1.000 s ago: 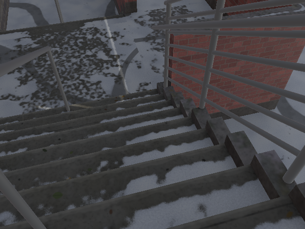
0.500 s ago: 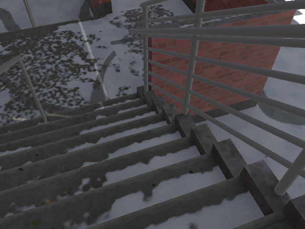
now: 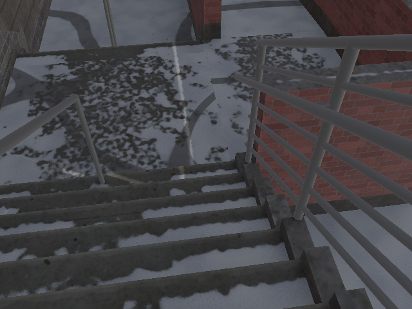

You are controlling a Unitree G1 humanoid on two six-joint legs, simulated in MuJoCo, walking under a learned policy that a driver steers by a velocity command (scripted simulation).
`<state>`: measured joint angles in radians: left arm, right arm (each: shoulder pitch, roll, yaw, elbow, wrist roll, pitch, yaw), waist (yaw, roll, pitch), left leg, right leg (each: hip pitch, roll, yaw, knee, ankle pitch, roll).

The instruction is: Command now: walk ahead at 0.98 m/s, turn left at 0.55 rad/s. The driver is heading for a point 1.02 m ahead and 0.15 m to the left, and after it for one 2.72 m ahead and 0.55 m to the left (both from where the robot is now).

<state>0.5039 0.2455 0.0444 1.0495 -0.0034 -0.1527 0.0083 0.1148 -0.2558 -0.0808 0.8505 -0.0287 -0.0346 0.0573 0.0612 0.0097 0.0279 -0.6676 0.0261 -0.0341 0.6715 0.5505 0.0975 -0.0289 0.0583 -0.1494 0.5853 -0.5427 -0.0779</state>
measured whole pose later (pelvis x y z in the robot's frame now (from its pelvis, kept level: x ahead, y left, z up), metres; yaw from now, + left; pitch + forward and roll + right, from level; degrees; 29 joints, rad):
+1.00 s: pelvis +0.75 +0.16 -0.53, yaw +22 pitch -1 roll +1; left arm 0.45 0.21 0.07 1.06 0.03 -0.03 0.04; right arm 0.27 -0.21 -0.04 0.99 -0.04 -0.09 0.02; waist 0.07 0.01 0.01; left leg -0.31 0.00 0.11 0.79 -0.45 0.05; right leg -0.58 -0.06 0.09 1.53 -0.37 -0.12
